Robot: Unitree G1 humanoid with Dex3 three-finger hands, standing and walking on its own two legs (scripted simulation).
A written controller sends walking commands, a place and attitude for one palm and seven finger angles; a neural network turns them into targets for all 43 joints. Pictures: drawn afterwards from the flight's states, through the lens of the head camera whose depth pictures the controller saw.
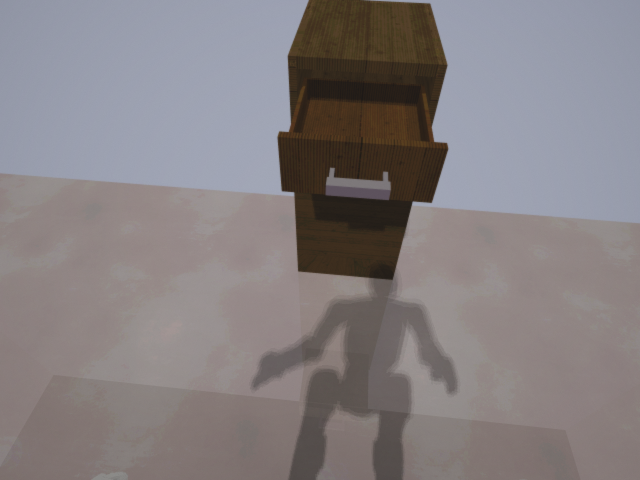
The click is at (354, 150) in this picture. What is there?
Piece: drawer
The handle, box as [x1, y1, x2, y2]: [325, 168, 390, 199]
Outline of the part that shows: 330,168 329,176 326,180 325,194 388,199 390,191 390,182 387,180 387,172 383,172 382,181 336,178 333,176 334,168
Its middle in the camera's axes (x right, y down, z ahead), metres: +0.07 -0.11 +0.78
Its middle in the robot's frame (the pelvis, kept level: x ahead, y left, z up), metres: +0.66 -0.03 -0.02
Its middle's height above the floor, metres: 0.75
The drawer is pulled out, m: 0.29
